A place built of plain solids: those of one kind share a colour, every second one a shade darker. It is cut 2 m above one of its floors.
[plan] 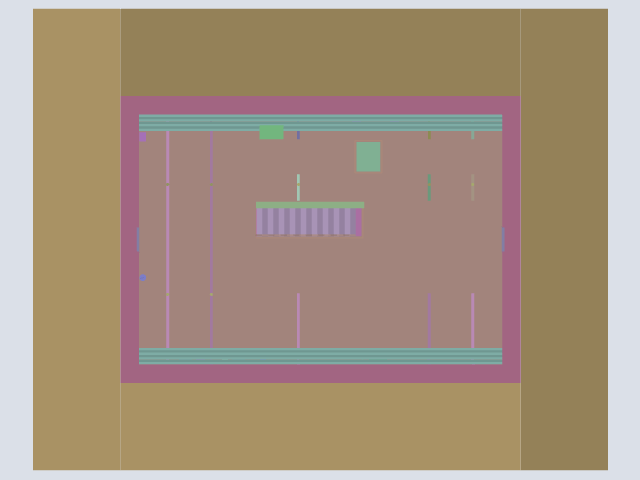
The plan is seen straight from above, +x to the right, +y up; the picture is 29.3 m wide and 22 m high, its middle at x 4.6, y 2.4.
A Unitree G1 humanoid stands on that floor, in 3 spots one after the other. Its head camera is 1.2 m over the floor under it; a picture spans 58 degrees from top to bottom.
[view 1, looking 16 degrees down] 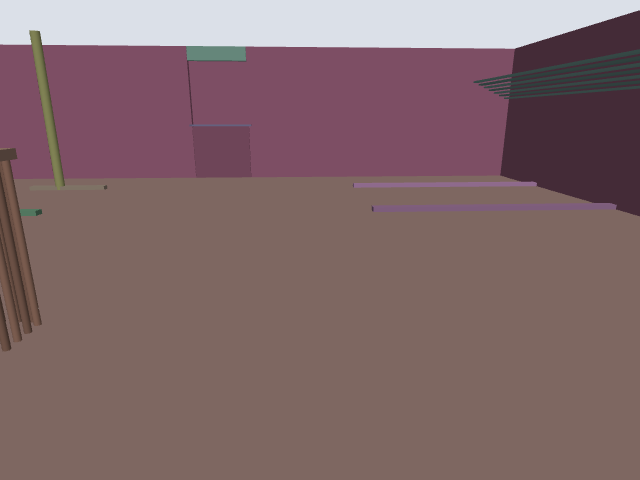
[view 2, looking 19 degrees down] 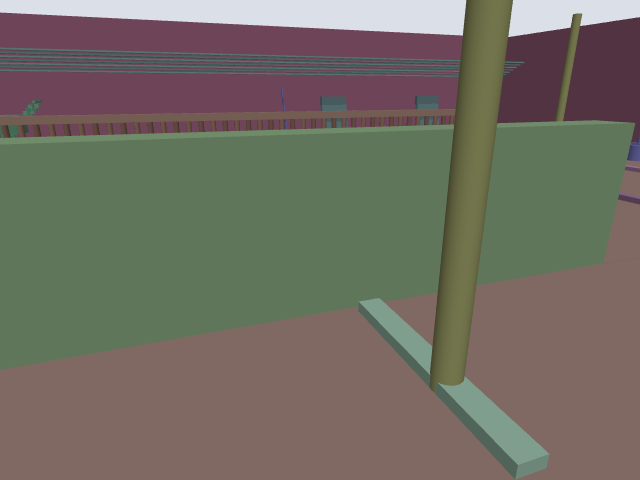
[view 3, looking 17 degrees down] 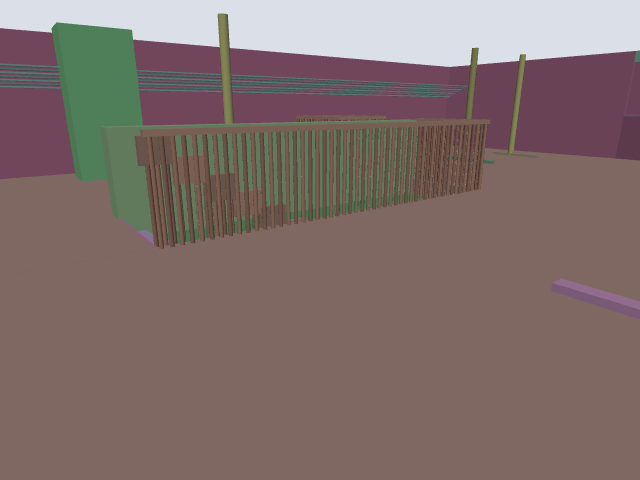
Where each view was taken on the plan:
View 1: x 4.09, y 0.94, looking -3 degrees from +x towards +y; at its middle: floor_loft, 4.35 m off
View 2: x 4.65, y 6.21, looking -110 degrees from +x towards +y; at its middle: wall_hole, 2.33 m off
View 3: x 0.64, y -1.27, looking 53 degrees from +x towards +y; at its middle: floor_loft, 4.10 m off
